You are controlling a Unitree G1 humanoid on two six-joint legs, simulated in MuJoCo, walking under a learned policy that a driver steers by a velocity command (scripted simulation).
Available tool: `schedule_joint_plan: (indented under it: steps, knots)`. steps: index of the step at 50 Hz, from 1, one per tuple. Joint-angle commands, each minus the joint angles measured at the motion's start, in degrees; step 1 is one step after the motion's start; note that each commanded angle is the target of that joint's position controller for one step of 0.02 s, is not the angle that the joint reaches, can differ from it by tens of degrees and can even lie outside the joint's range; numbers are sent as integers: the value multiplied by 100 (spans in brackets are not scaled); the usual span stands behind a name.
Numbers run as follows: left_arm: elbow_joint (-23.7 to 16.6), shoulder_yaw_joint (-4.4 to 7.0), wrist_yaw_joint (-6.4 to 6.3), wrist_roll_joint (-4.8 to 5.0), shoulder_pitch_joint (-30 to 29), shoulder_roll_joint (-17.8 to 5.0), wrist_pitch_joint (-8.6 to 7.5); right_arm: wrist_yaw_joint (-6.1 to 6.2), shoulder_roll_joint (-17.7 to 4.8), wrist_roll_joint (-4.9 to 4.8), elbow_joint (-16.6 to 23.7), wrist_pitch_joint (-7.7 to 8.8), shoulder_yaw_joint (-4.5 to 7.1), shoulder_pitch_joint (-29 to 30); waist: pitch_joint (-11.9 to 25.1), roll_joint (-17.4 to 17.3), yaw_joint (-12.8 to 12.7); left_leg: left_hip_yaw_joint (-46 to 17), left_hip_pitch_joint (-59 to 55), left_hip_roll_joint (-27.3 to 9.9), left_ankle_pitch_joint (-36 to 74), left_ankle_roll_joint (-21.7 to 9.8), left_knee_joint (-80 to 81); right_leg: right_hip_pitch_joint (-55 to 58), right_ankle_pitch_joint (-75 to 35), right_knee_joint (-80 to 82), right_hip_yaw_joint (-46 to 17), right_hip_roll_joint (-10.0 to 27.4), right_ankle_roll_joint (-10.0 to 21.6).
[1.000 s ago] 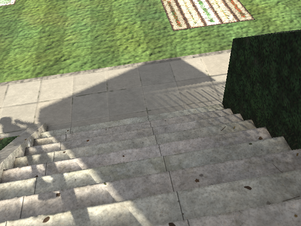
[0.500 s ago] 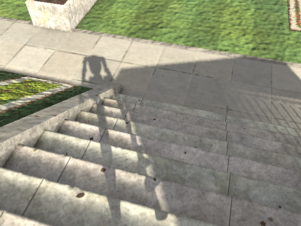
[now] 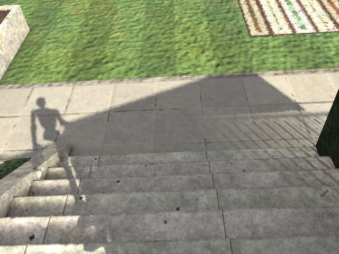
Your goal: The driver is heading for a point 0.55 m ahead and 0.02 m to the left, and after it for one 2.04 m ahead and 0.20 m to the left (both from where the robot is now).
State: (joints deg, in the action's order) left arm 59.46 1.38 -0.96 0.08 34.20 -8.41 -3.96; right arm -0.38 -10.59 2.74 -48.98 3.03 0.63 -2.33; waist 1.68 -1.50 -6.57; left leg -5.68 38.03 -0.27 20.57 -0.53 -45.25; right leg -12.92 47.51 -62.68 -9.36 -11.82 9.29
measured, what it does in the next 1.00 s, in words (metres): goes down, turning left: left foot 0.18 m lower, then right foot 0.19 m lower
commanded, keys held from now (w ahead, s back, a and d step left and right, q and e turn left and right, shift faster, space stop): w+e+shift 0.02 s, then w+shift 0.34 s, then w+q+shift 0.02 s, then q+shift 0.62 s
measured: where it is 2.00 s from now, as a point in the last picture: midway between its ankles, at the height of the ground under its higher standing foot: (204, 234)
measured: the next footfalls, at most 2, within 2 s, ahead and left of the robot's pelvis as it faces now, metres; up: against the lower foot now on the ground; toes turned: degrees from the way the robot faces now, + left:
left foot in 0.08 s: +0.14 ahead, +0.14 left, -0.18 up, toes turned -7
right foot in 0.42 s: +0.46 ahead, -0.13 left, -0.37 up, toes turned -16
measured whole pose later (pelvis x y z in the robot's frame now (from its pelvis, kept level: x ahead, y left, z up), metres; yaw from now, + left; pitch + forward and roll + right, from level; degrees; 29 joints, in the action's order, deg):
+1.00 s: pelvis +0.66 -0.03 -0.50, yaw +15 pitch +0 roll -2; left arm 39.3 -2.0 -4.2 -3.6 -4.3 -7.4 3.0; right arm 2.8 -10.4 0.2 -51.0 -1.2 -0.6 -23.1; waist -4.9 1.2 5.3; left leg -6.7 23.9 15.1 -18.7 -10.8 -45.1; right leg -55.7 11.4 -89.7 -6.9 -1.3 -4.3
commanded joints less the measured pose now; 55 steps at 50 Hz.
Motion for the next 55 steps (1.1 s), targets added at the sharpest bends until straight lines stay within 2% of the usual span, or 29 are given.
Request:
schedule_joint_plan:
  steps: [1, 3, 4, 5, 6, 9, 12, 13, 15, 18, 21, 22, 23, 24, 26, 27, 29, 32, 34, 36, 38, 39, 40, 41, 42, 44, 45, 47, 55]
  knots:
    - [-569, 155, 27, -135, -931, -833, 2, 11, -257, -132, 72, 25, 108, -1109, -312, 1022, 682, 778, -3287, 655, 358, -56, 131, -2539, -3559, 409, -1055, 478, 288]
    - [-602, 270, 172, -239, -1592, -1237, 70, 173, -641, -93, -587, 51, 314, -3551, 395, 605, 2097, 770, -5077, 428, -124, -194, 1276, -2274, -6260, -2258, -531, 420, 195]
    - [-663, 290, 131, -171, -1941, -1072, 53, 211, -964, -139, -762, 66, 466, -4353, -136, -267, 2671, 438, -5581, -314, 155, -582, 2579, -3118, -4598, -5306, -69, -86, 66]
    - [-863, 177, 33, -185, -2222, -542, 50, 93, -821, -263, -695, 92, 402, -3864, -591, -305, 2295, -209, -5384, -1043, 559, -615, 2053, -4276, -945, -6707, 191, -413, 181]
    - [-1381, 10, -78, 140, -1241, -97, -34, -72, -612, -39, -516, 238, 171, -3019, -376, -873, 733, -1196, -5984, -1897, 3345, -717, 256, -5410, -1033, -5318, -59, 390, 235]
    - [-981, 110, -104, -389, -1628, -427, 59, -105, -289, -69, -905, 432, 176, -3430, -526, 228, 779, -1835, -4209, -1826, -1599, -1330, 870, -5925, -2292, -3815, -610, 1033, 167]
    - [-901, 164, 89, -451, -2070, -679, 187, 174, -777, 24, -877, 415, 153, -2621, -1182, -532, 350, -1775, -625, -1750, -1595, -1272, 1060, -2983, -4814, -1077, -209, 1122, -447]
    - [-841, 179, 165, -384, -1908, -767, 249, 130, -1026, -25, -746, 403, 191, -2535, -933, -291, 215, -1417, -272, -1605, -1987, -1230, 1023, -2456, -4846, -1450, 739, 895, -425]
    - [-1132, 11, 410, -160, -2858, -529, -47, 212, -370, -284, -806, 589, 8, -2376, -1211, 605, 288, -238, 235, -594, -4817, -764, 419, -1570, -8782, 1491, 692, 1119, -271]
    - [-1241, -49, 430, 44, -3165, -616, 41, 199, -909, -239, -902, 394, 121, -2506, -1035, -590, 746, 132, -168, -634, -3679, -751, 36, 339, -7521, 2339, 1501, 1100, -437]
    - [-275, 286, 125, -287, -81, -1283, 34, 345, -801, -22, -1350, 57, 99, -2856, -209, -20, -574, 217, -1013, -246, -1324, -605, -5389, 2212, -7677, 4205, 996, 1518, -107]
    - [-134, 417, 136, -306, 219, -1609, 41, 374, -889, -86, -1259, 12, 262, -2431, -553, 794, -792, 443, 66, 762, -6266, -615, -7594, 2680, -8583, 4546, 495, 2153, 153]
    - [-292, 298, 175, -205, -131, -1583, -60, 394, -761, -483, -889, 82, 256, -3828, 257, 1229, 527, -308, 2114, 343, -6413, -520, -6573, 4766, -11448, 2088, -527, 3549, 71]
    - [-316, 329, 235, -92, -128, -1460, -47, 425, -709, -293, -1057, 93, 209, -3685, 425, 567, 225, -251, 2274, -37, -6044, -509, -5731, 4404, -10831, 2280, -631, 3690, 99]
    - [-527, 220, 174, -106, -1053, -964, -131, 314, -792, -83, -1209, -22, 364, -3132, -137, -200, 640, 11, 1261, -258, -4744, -419, -4218, 1920, -8504, 2994, 15, 2972, -141]
    - [-608, 254, 96, -88, -1313, -1091, -210, 304, -345, -48, -981, -121, 336, -3127, -326, 799, 983, 171, 719, -361, -3602, -264, -2888, 668, -8869, 2996, 264, 3353, 167]
    - [-499, 236, 46, -40, -1460, -1048, -237, 314, -282, 116, -769, -349, 337, -2680, -579, 814, 982, 406, -204, -434, -2944, -99, -2103, -752, -9222, 2782, 416, 3443, 420]
    - [-650, 140, -96, 81, -1955, -518, -347, 81, -397, -65, -629, -235, 388, -2422, -167, 299, 1267, 820, -1403, -122, 848, -285, 21, -1569, -4999, 1719, 2059, 2192, -572]
    - [-684, 266, -149, 117, -2334, -839, -361, -162, 48, -178, -555, -217, 232, -2112, -279, 359, 1356, 1165, -3135, 258, 2325, -132, 668, -2490, -3019, 1382, 2519, 2025, -906]
    - [-651, 367, -247, 82, -2182, -1003, -234, -98, -288, -113, -617, -430, 292, -2619, -319, 412, 1498, 1579, -3682, 461, 1876, -89, 1182, -2062, -4240, 15, 2574, 2214, -890]
    - [-872, 430, -184, 94, -2848, -1298, -18, 84, -955, -88, -1039, -560, 557, -4566, 424, 209, 2595, 1601, -5011, 393, 1477, -775, 1349, -1752, -5958, -3125, 2588, 2041, -937]
    - [-854, 404, -311, 10, -2993, -874, 195, 15, -1182, -117, -1008, -494, 612, -4445, -420, -295, 2655, -314, -4543, -650, 904, -1433, 3394, -2101, -1693, -5389, 2249, 1337, -958]
    - [-1168, 268, -333, -97, -2764, -459, 329, -27, -1705, -165, -883, -444, 573, -3957, -1196, -1331, 1915, -231, -4461, -775, 5573, -1000, 1152, -3792, 689, -6897, 2087, 614, -888]
    - [-1927, 68, -285, -192, -2362, -165, 368, -24, -1459, -242, -751, -340, 362, -3787, -450, -1314, 1099, -1855, -5074, -1235, 6919, -1285, 781, -5122, 255, -5956, 1170, 767, -835]
    - [-1827, 27, -309, -265, -2405, -440, 484, -68, -1124, -264, -609, -333, 243, -3501, -399, -121, 960, -2146, -4615, -1338, 4954, -1334, 939, -5434, -647, -5429, 953, 1111, -774]
    - [-1836, -73, -378, -493, -2238, -513, 547, -2, -1291, -335, -107, -237, 208, -2633, 223, 212, 515, -2282, -3662, -1061, 2889, -1284, 760, -5448, -2160, -5016, 642, 1242, -830]
    - [-2065, -137, -416, -547, -2347, -544, 583, 177, -1692, -195, 208, -170, 316, -2159, 943, -544, 476, -3671, -3321, -1518, 1805, -1660, 1338, -5394, -2455, -4545, 357, 1123, -1098]
    - [-2287, -51, -415, -381, -3361, -986, 720, 307, -883, -230, 191, -215, 36, -2106, 329, 498, 583, -3263, -2075, -781, 939, -1070, 1437, -4515, -3561, -2935, 388, 981, -1487]
    - [-2435, -95, -196, -310, -3560, -559, 762, 540, -922, -302, 573, -648, 120, -2481, 176, -76, 991, -2680, -3285, 161, 166, -368, 287, -5045, -4847, -1704, 239, 1068, -1315]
